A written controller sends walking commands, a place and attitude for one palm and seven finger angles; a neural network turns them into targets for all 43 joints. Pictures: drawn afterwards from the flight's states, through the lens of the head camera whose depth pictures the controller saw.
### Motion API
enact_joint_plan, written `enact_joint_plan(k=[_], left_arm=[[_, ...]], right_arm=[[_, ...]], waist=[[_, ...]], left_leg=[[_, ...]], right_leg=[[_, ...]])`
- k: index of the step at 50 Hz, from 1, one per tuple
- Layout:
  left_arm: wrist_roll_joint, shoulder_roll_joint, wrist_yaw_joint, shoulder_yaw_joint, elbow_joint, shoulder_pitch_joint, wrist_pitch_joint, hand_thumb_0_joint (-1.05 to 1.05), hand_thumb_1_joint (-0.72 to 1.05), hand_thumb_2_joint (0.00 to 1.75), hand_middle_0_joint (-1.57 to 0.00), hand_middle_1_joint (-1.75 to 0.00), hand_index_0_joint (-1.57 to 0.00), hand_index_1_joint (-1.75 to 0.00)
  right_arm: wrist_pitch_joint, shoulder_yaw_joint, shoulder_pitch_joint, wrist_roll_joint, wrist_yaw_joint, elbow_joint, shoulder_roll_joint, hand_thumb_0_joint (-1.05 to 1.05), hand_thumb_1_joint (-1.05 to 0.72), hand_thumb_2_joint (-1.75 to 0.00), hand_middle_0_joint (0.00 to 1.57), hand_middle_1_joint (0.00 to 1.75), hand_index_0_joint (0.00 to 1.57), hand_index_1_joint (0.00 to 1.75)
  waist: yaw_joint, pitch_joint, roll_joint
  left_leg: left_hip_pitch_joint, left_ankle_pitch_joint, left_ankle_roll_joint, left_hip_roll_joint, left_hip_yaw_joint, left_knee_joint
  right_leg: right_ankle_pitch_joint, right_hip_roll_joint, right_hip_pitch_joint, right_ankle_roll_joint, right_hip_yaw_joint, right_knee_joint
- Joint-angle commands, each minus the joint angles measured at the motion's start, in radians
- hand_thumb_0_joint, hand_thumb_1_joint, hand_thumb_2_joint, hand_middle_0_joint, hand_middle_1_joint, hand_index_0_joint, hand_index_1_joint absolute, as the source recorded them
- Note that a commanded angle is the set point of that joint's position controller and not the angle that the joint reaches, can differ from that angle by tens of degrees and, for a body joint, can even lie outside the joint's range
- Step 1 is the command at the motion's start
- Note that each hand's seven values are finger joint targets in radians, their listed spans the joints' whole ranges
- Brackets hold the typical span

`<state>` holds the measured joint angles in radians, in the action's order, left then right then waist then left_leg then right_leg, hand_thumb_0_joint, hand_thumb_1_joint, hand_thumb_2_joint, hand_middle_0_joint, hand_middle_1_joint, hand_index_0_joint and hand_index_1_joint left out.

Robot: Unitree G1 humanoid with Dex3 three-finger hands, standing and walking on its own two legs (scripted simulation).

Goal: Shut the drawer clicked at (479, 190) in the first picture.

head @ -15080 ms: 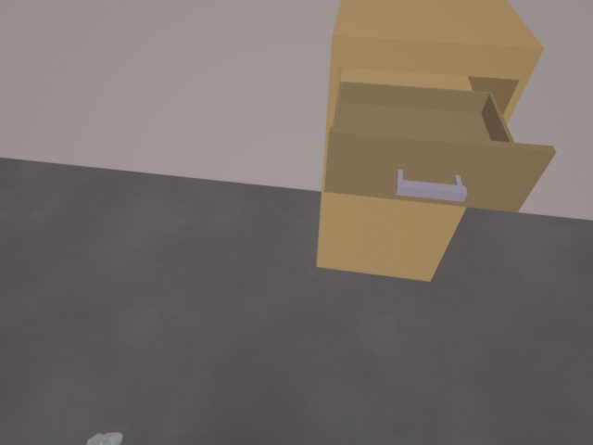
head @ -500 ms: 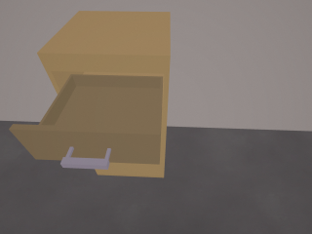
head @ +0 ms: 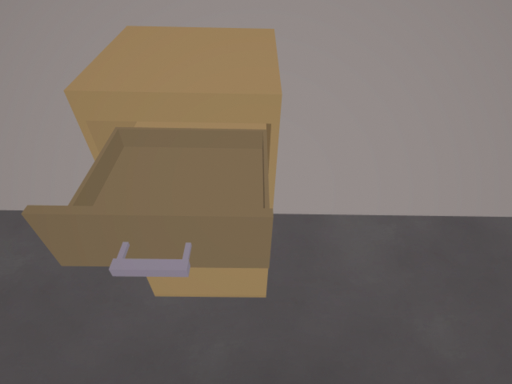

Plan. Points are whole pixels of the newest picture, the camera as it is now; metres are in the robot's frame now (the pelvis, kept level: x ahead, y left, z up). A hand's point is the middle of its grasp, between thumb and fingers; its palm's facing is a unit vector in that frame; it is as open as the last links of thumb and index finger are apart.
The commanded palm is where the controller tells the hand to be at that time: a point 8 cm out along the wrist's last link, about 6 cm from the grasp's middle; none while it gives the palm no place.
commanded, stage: look again from close up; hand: left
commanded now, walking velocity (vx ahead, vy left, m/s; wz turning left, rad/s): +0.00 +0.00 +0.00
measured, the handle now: (153, 257) +0.34 +0.20 +0.00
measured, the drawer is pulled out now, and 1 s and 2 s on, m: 0.29 0.27 0.27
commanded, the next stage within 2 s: raise the hand and make a fist in 0.16 s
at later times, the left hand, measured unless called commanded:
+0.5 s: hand (129, 329) +0.21 +0.20 +0.00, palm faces +0.24 -0.97 -0.05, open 6.9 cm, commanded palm +0.10 +0.23 -0.04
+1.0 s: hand (161, 353) +0.18 +0.14 +0.01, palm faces -0.07 -1.00 -0.05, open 4.3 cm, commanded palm +0.12 +0.22 +0.02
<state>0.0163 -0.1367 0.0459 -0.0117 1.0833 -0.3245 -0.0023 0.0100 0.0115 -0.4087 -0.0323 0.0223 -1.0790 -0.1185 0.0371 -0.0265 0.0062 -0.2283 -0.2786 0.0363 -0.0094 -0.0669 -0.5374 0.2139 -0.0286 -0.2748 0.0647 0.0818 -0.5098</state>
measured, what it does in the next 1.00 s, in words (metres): lowers itself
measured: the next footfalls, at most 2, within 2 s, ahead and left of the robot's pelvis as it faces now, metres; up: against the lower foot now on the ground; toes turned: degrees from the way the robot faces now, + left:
none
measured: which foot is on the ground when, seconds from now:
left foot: down 0.00-1.00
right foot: down 0.00-1.00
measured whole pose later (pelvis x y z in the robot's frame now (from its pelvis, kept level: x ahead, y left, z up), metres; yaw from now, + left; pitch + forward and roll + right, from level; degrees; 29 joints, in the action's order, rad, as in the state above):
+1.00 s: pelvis +0.03 -0.01 -0.06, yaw +4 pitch +13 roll +0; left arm -0.23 -0.22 -0.34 -0.06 -0.28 -0.68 -0.32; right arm -0.16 -0.03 -0.19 0.05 0.01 -0.50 -0.15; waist -0.02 -0.14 0.03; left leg -0.73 -0.53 0.02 -0.02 0.01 -1.04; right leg 0.48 -0.03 -0.75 0.08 0.12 -1.00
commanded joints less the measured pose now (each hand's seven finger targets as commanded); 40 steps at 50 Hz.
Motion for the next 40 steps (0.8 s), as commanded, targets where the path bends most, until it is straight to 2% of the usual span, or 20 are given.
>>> enact_joint_plan(k=[1,4,12,13,14,15,16,17,18,19,21,23,25,26,27,30,31,32,36,40], left_arm=[[-0.002,-0.072,0.002,-0.011,-0.052,-0.054,-0.007,0.00,0.90,0.90,-0.20,-0.30,-0.20,-0.30],[0.001,-0.051,-0.004,-0.003,-0.046,-0.086,-0.012,0.00,0.90,0.90,-0.20,-0.30,-0.20,-0.30],[-0.002,-0.051,-0.005,0.007,-0.042,-0.066,-0.021,0.00,0.90,0.90,-0.20,-0.30,-0.20,-0.30],[0.009,-0.103,0.032,0.015,-0.006,-0.117,-0.022,0.00,0.90,0.90,-0.20,-0.30,-0.20,-0.30],[-0.203,-0.346,0.031,-0.136,-1.594,0.630,-0.246,0.00,0.90,0.90,-0.22,-0.32,-0.22,-0.32],[-0.129,-0.285,0.068,-0.101,-1.391,0.215,-0.190,0.00,0.90,0.90,-0.24,-0.34,-0.24,-0.34],[-0.133,-0.204,0.123,-0.034,-1.277,0.147,-0.140,0.00,0.90,0.90,-0.26,-0.37,-0.26,-0.37],[-0.136,0.032,0.126,0.102,-1.058,-0.145,-0.042,0.00,0.90,0.90,-0.28,-0.39,-0.28,-0.39],[-0.189,0.067,0.112,0.146,-1.242,-0.078,-0.046,0.00,0.90,0.90,-0.30,-0.41,-0.30,-0.41],[-0.192,0.055,0.097,0.147,-1.291,-0.084,-0.081,0.00,0.90,0.90,-0.32,-0.43,-0.32,-0.43],[-0.186,0.054,0.070,0.121,-1.228,-0.202,-0.161,0.00,0.90,0.90,-0.36,-0.47,-0.36,-0.47],[-0.194,0.093,-0.002,0.118,-1.135,-0.385,-0.261,0.00,0.90,0.90,-0.40,-0.52,-0.40,-0.52],[-0.214,0.099,-0.110,0.090,-1.109,-0.569,-0.388,0.00,0.90,0.90,-0.44,-0.56,-0.44,-0.56],[-0.211,0.054,-0.159,0.040,-1.105,-0.646,-0.448,0.00,0.90,0.90,-0.46,-0.58,-0.46,-0.58],[-0.211,0.039,-0.188,0.042,-1.154,-0.619,-0.504,0.00,0.90,0.90,-0.48,-0.60,-0.48,-0.60],[-0.153,-0.141,-0.214,-0.064,-1.467,-0.501,-0.667,0.00,0.90,0.90,-0.54,-0.67,-0.54,-0.67],[-0.141,-0.225,-0.185,-0.134,-1.521,-0.461,-0.683,0.00,0.90,0.90,-0.56,-0.69,-0.56,-0.69],[-0.140,-0.205,-0.164,-0.126,-1.569,-0.463,-0.684,0.00,0.90,0.90,-0.58,-0.71,-0.58,-0.71],[-0.235,-0.095,-0.175,-0.088,-1.635,-0.393,-0.692,0.00,0.90,0.90,-0.66,-0.80,-0.66,-0.80],[-0.280,-0.056,-0.318,-0.002,-1.563,-0.397,-0.609,0.00,0.90,0.90,-0.74,-0.88,-0.74,-0.88]], right_arm=[[-0.019,0.004,-0.080,-0.001,0.002,0.028,-0.078,0.00,-0.90,-0.90,0.20,0.30,0.20,0.30],[-0.029,0.003,-0.010,0.007,0.003,0.051,-0.100,0.00,-0.90,-0.90,0.20,0.30,0.20,0.30],[-0.042,-0.003,-0.009,0.015,0.004,0.035,-0.108,0.00,-0.90,-0.90,0.20,0.30,0.20,0.30],[-0.039,-0.002,0.118,0.029,-0.002,0.098,-0.155,0.00,-0.90,-0.90,0.20,0.30,0.20,0.30],[-0.206,0.014,0.137,0.078,0.043,0.479,-0.318,0.00,-0.90,-0.90,0.20,0.30,0.20,0.30],[-0.318,-0.034,0.226,0.081,0.070,0.409,-0.241,0.00,-0.90,-0.90,0.20,0.30,0.20,0.30],[-0.367,-0.023,0.214,0.074,0.069,0.347,-0.250,0.00,-0.90,-0.90,0.20,0.30,0.20,0.30],[-0.373,-0.018,0.183,0.084,0.048,0.306,-0.198,0.00,-0.90,-0.90,0.20,0.30,0.20,0.30],[-0.383,-0.009,0.174,0.091,0.042,0.361,-0.235,0.00,-0.90,-0.90,0.20,0.30,0.20,0.30],[-0.399,0.002,0.192,0.091,0.045,0.387,-0.246,0.00,-0.90,-0.90,0.20,0.30,0.20,0.30],[-0.421,0.028,0.197,0.065,0.029,0.447,-0.259,0.00,-0.90,-0.90,0.20,0.30,0.20,0.30],[-0.408,0.052,0.221,0.056,-0.005,0.511,-0.255,0.00,-0.90,-0.90,0.20,0.30,0.20,0.30],[-0.373,0.076,0.265,0.055,-0.041,0.575,-0.252,0.00,-0.90,-0.90,0.20,0.30,0.20,0.30],[-0.352,0.091,0.287,0.056,-0.070,0.603,-0.254,0.00,-0.90,-0.90,0.20,0.30,0.20,0.30],[-0.337,0.090,0.298,0.053,-0.082,0.630,-0.253,0.00,-0.90,-0.90,0.20,0.30,0.20,0.30],[-0.320,0.095,0.316,0.029,-0.095,0.692,-0.224,0.00,-0.90,-0.90,0.20,0.30,0.20,0.30],[-0.307,0.096,0.294,0.027,-0.094,0.685,-0.229,0.00,-0.90,-0.90,0.20,0.30,0.20,0.30],[-0.291,0.091,0.302,0.027,-0.087,0.714,-0.225,0.00,-0.90,-0.90,0.20,0.30,0.20,0.30],[-0.269,0.076,0.278,0.050,-0.063,0.730,-0.201,0.00,-0.90,-0.90,0.20,0.30,0.20,0.30],[-0.288,0.063,0.261,0.076,-0.037,0.749,-0.224,0.00,-0.90,-0.90,0.20,0.30,0.20,0.30]], waist=[[-0.026,0.191,0.074],[-0.059,0.175,0.032],[-0.039,0.117,0.007],[-0.084,0.172,-0.072],[0.082,-0.368,0.137],[-0.020,-0.306,0.235],[-0.004,-0.236,0.239],[0.003,-0.078,0.147],[0.009,0.000,0.137],[0.012,0.028,0.090],[0.019,0.038,-0.086],[-0.025,0.036,-0.308],[-0.066,-0.009,-0.391],[-0.090,-0.026,-0.267],[-0.091,-0.060,-0.193],[-0.105,-0.233,0.205],[-0.109,-0.266,0.267],[-0.101,-0.294,0.303],[-0.029,-0.250,0.159],[0.023,-0.243,-0.013]], left_leg=[[-0.162,-0.214,0.021,0.106,0.179,0.244],[-0.247,-0.243,0.032,0.134,0.221,0.303],[-0.096,-0.077,0.024,0.128,0.205,0.294],[-0.137,0.016,-0.006,0.136,0.076,0.118],[0.157,0.054,-0.038,0.025,0.126,0.182],[0.170,-0.021,-0.071,0.085,0.175,0.247],[0.068,-0.109,-0.100,0.078,0.194,0.285],[0.010,-0.123,-0.099,0.074,0.208,0.281],[-0.030,-0.136,-0.088,0.068,0.228,0.252],[-0.058,-0.148,-0.072,0.066,0.219,0.195],[-0.160,-0.104,-0.052,0.035,0.199,0.069],[-0.270,-0.046,-0.053,0.031,0.172,-0.046],[-0.354,0.028,-0.070,0.020,0.126,-0.135],[-0.353,0.085,-0.089,0.008,0.101,-0.162],[-0.383,0.109,-0.086,-0.001,0.085,-0.204],[-0.334,0.274,-0.071,0.012,0.078,-0.311],[-0.350,0.298,-0.077,0.027,0.093,-0.336],[-0.323,0.314,-0.072,0.035,0.100,-0.351],[-0.393,0.142,-0.043,0.022,0.130,-0.394],[-0.474,0.062,-0.001,0.007,0.125,-0.442]], right_leg=[[0.264,0.106,-0.095,0.007,-0.154,0.106],[0.080,0.085,0.048,-0.011,-0.111,0.053],[-0.020,0.115,0.048,-0.013,-0.117,0.082],[-0.091,0.141,0.016,-0.035,-0.104,0.081],[-0.040,0.037,0.078,-0.042,-0.053,0.014],[0.094,0.025,-0.004,-0.018,-0.036,-0.077],[0.139,0.019,-0.076,-0.029,-0.018,-0.126],[0.140,0.025,-0.163,-0.032,-0.008,-0.136],[0.127,0.035,-0.162,-0.037,-0.006,-0.130],[0.132,0.036,-0.172,-0.041,-0.007,-0.103],[0.150,0.032,-0.190,-0.042,0.004,-0.057],[0.206,0.019,-0.249,-0.041,0.029,-0.110],[0.175,0.005,-0.270,-0.035,0.041,-0.189],[0.103,0.006,-0.255,-0.021,0.036,-0.225],[0.050,0.012,-0.267,-0.017,0.028,-0.283],[-0.010,0.019,-0.333,0.003,-0.017,-0.409],[0.003,0.019,-0.375,0.003,-0.025,-0.437],[0.019,0.014,-0.407,0.003,-0.029,-0.444],[0.066,-0.006,-0.466,-0.006,-0.029,-0.424],[-0.012,0.007,-0.396,-0.037,-0.070,-0.365]])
